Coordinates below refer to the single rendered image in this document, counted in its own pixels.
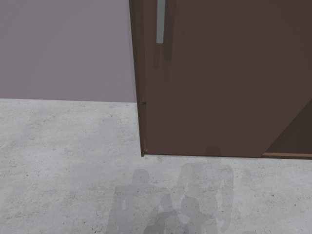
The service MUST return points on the wardrobe door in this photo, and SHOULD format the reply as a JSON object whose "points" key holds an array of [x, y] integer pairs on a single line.
{"points": [[229, 77], [297, 137]]}

